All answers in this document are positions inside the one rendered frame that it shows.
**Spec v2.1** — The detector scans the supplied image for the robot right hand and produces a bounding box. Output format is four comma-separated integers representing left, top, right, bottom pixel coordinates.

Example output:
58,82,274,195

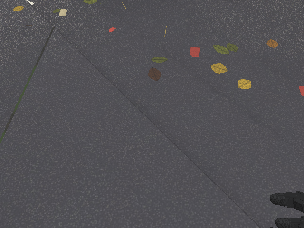
268,191,304,228

